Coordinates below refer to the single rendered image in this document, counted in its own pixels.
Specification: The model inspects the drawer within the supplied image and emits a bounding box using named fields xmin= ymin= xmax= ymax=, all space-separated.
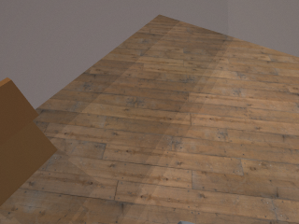
xmin=0 ymin=77 xmax=39 ymax=146

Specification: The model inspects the cabinet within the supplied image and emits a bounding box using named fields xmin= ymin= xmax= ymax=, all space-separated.
xmin=0 ymin=121 xmax=58 ymax=206

